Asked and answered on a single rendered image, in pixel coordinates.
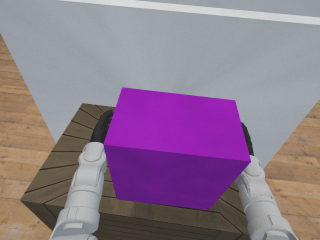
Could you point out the right robot hand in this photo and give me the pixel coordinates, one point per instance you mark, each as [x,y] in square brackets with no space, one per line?
[248,139]

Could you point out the pedestal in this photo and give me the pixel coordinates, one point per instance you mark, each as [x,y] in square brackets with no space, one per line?
[47,194]

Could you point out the robot right forearm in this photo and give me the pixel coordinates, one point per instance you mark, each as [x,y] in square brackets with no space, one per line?
[265,221]

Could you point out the carton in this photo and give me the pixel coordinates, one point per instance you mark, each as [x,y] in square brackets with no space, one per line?
[174,149]

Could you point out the left robot hand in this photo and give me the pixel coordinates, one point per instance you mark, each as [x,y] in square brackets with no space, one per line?
[102,126]

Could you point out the robot left forearm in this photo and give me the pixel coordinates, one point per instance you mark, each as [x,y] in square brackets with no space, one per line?
[81,211]

